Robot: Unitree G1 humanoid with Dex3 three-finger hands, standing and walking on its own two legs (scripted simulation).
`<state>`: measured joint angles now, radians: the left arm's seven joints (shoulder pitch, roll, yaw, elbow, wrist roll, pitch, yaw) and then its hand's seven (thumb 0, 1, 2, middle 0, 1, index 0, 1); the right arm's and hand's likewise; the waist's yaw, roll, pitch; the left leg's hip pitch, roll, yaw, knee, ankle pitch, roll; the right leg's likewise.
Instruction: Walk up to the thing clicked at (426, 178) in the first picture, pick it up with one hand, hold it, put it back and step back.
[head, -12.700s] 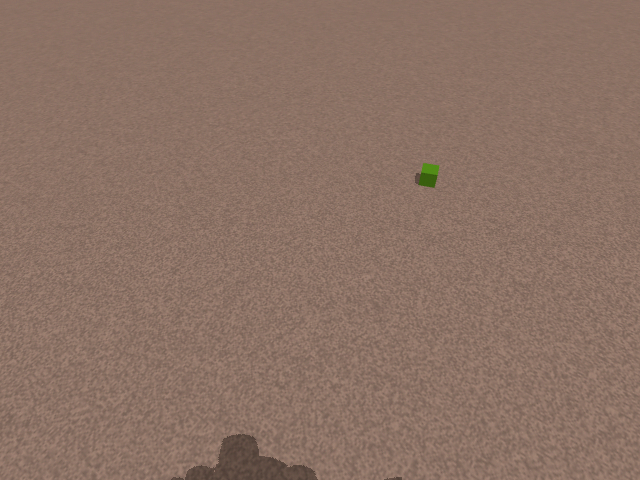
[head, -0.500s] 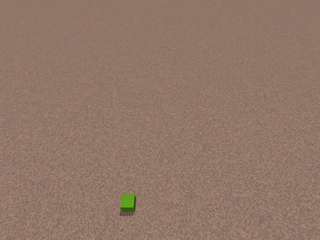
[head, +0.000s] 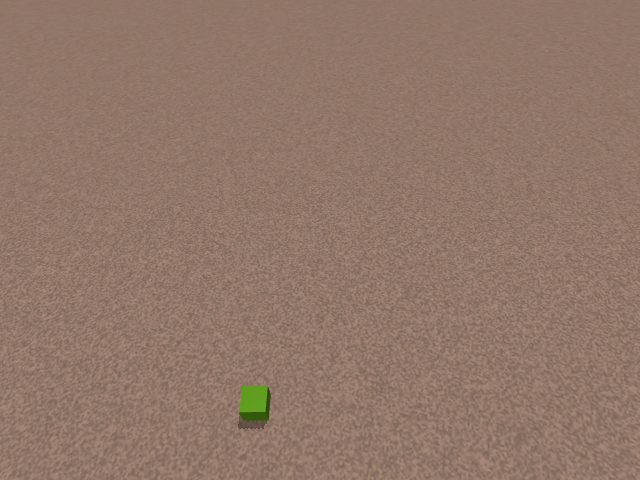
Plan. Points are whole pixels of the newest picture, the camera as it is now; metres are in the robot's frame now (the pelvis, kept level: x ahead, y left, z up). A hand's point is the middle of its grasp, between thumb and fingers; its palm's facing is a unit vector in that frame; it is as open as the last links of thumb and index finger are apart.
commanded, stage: stand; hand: left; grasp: from above
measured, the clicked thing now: (255, 403) +0.47 +0.24 -0.74
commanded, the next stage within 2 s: rise first in 0.18 s
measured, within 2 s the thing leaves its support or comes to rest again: neither
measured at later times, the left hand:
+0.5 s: hand out of the picture +0.16 +0.25 -0.17, palm faces +0.00 -0.95 -0.32, open 8.6 cm
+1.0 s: hand out of the picture +0.15 +0.26 -0.22, palm faces -0.12 -0.90 -0.43, open 14.0 cm
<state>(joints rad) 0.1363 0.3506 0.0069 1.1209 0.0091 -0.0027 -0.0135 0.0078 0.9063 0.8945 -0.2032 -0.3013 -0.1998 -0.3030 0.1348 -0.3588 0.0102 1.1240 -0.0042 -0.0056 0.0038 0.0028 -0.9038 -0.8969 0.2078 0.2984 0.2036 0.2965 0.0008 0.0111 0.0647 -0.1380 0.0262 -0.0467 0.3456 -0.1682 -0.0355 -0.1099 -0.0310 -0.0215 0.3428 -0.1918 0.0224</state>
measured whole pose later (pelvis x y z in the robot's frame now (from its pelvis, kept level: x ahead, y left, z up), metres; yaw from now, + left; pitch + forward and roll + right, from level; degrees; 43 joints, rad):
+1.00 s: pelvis +0.00 +0.01 -0.08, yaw -1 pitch +15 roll -2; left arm 0.20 0.30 0.14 0.51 0.20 0.24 0.00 0.00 -0.50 0.98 -0.11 -1.01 -0.09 -1.02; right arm 0.20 -0.23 -0.03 0.59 0.01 -0.10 -0.04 0.01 -0.89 -0.89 0.21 0.30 0.20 0.30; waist -0.02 0.01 -0.09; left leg -0.82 0.03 -0.05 1.06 -0.50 -0.03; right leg -0.78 -0.02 0.00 1.02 -0.50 0.04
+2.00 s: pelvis -0.07 +0.01 -0.31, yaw -4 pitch +34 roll -3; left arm -0.36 0.53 0.15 0.79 0.76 -0.12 0.09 0.00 -0.41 0.87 -0.27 -0.89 -0.25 -0.90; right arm 0.05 -0.30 -0.07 0.69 -0.01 -0.17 0.03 0.01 -0.95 -0.91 0.21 0.30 0.20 0.30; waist -0.02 0.02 -0.14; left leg -1.87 0.01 -0.10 1.95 -0.68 -0.05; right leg -1.83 0.00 0.00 1.93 -0.69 0.04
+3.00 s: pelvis -0.08 +0.03 -0.43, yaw -9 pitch +35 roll -10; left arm -0.93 0.81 0.13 1.39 1.32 -0.29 0.34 0.00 -0.23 0.75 -0.32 -0.78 -0.33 -0.77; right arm 0.13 -0.26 0.04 0.73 -0.13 -0.01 0.13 0.00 -0.91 -0.90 0.21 0.30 0.20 0.30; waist -0.20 -0.01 -0.06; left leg -2.29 -0.02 -0.17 2.36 -0.69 -0.02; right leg -2.18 0.02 -0.02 2.27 -0.70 0.06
